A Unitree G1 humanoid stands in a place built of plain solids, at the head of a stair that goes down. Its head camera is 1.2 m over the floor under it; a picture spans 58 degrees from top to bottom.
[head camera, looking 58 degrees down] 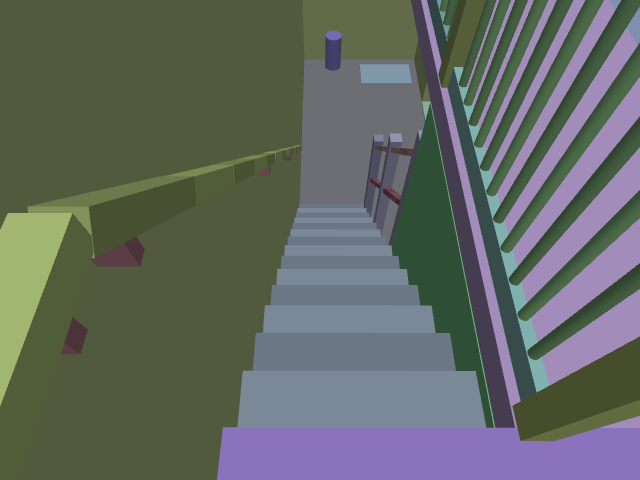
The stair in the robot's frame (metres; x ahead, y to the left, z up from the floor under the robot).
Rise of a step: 0.20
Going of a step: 0.20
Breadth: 0.75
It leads straight ahead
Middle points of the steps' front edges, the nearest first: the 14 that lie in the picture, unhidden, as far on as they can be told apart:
0.18 -0.12 0.00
0.38 -0.13 -0.20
0.58 -0.13 -0.40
0.78 -0.13 -0.60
0.98 -0.13 -0.80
1.18 -0.13 -1.00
1.38 -0.13 -1.20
1.58 -0.13 -1.40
1.78 -0.13 -1.60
1.98 -0.13 -1.80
2.18 -0.13 -2.00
2.38 -0.13 -2.20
2.58 -0.13 -2.40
2.78 -0.13 -2.60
